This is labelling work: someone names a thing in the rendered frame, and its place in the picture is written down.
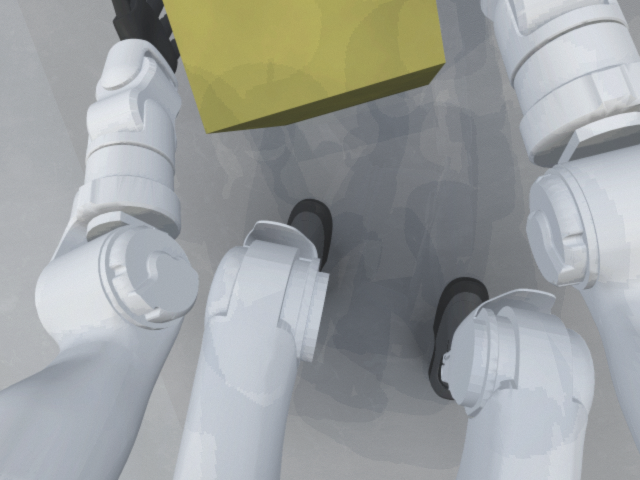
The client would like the robot right thigh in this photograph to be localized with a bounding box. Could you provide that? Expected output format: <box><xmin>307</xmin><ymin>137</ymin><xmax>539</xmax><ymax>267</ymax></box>
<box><xmin>454</xmin><ymin>306</ymin><xmax>588</xmax><ymax>480</ymax></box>

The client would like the robot right upper arm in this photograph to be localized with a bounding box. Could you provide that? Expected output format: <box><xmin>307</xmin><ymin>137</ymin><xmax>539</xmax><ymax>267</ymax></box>
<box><xmin>526</xmin><ymin>144</ymin><xmax>640</xmax><ymax>454</ymax></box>

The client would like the robot left upper arm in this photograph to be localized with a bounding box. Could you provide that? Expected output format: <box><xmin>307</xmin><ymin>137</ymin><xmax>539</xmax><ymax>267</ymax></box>
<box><xmin>0</xmin><ymin>225</ymin><xmax>199</xmax><ymax>480</ymax></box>

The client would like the carton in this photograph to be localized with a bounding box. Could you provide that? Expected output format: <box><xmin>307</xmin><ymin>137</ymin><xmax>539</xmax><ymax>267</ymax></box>
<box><xmin>162</xmin><ymin>0</ymin><xmax>446</xmax><ymax>134</ymax></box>

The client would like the robot right forearm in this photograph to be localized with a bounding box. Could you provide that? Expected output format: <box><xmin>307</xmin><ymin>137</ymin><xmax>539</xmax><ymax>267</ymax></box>
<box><xmin>480</xmin><ymin>0</ymin><xmax>640</xmax><ymax>168</ymax></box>

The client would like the robot left shin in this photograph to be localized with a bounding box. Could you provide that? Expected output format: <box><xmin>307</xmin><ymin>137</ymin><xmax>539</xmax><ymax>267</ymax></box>
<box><xmin>204</xmin><ymin>221</ymin><xmax>318</xmax><ymax>328</ymax></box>

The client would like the robot left hand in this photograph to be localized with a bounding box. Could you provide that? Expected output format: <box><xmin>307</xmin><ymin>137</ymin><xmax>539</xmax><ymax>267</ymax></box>
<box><xmin>112</xmin><ymin>0</ymin><xmax>180</xmax><ymax>74</ymax></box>

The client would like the robot left forearm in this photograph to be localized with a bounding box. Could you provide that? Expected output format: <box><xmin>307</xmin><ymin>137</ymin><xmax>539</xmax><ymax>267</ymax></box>
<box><xmin>49</xmin><ymin>39</ymin><xmax>182</xmax><ymax>263</ymax></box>

